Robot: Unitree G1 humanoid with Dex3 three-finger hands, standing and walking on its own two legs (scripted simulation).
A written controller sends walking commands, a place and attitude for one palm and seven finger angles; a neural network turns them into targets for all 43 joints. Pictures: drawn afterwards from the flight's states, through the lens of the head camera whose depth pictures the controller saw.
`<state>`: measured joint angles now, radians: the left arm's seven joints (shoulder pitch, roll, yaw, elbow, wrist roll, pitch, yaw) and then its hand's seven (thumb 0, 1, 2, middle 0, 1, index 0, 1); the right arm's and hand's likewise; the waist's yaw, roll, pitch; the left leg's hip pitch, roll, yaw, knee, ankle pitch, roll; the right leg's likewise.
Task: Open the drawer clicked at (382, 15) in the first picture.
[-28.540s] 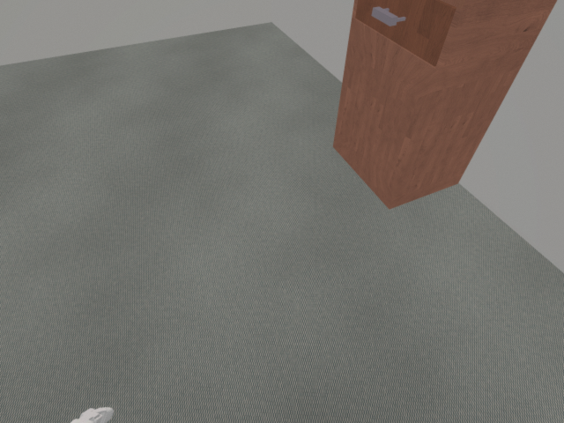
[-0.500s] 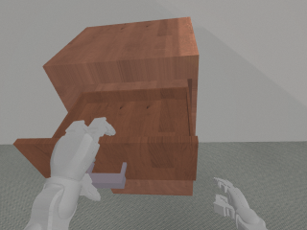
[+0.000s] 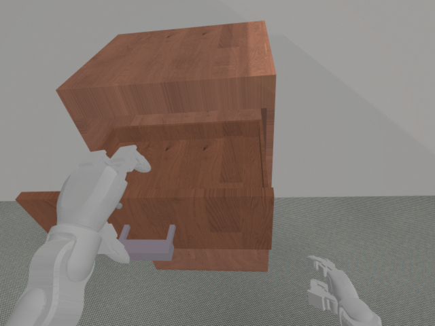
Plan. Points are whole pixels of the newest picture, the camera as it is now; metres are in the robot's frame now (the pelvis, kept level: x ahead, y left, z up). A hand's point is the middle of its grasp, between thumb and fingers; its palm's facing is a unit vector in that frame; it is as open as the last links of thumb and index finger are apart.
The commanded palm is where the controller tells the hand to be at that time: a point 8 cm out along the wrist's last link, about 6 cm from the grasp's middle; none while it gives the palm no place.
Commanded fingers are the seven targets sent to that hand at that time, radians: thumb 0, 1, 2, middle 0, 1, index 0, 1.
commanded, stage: draw the hand back to the body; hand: left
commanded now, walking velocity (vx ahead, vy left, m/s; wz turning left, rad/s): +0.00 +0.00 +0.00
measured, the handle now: (145, 239) +0.26 +0.20 +0.03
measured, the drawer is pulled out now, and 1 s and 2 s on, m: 0.28 0.28 0.28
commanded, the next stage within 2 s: step back with the hand held close in 1.52 s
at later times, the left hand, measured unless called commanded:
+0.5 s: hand (80, 218) +0.21 +0.24 +0.17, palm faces +0.16 -0.12 -0.98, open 13.8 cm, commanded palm +0.17 +0.24 +0.23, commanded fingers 0.00 -0.50 0.30 -0.30 -1.20 -0.30 -1.20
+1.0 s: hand (73, 200) +0.22 +0.23 +0.21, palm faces +0.34 -0.86 -0.37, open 11.5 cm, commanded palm +0.16 +0.29 +0.22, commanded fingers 0.00 0.38 0.68 -0.24 -0.64 -0.24 -0.64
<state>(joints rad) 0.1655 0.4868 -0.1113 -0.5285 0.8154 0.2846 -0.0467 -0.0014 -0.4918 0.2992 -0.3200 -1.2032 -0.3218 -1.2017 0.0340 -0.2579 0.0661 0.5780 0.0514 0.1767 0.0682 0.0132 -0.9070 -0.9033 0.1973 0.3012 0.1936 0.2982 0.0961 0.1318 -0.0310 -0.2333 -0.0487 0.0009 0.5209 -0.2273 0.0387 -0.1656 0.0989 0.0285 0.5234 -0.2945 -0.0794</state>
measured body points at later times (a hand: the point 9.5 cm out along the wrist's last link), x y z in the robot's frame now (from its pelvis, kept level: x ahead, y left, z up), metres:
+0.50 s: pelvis +0.01 +0.01 +0.00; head -0.01 -0.04 +0.45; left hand +0.20 +0.25 +0.22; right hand +0.27 -0.16 -0.07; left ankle +0.04 +0.10 -0.73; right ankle -0.01 -0.07 -0.73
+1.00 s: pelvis +0.03 +0.02 +0.00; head +0.02 +0.01 +0.45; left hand +0.19 +0.28 +0.23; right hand +0.22 -0.19 -0.08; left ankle +0.04 +0.10 -0.73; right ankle -0.01 -0.07 -0.73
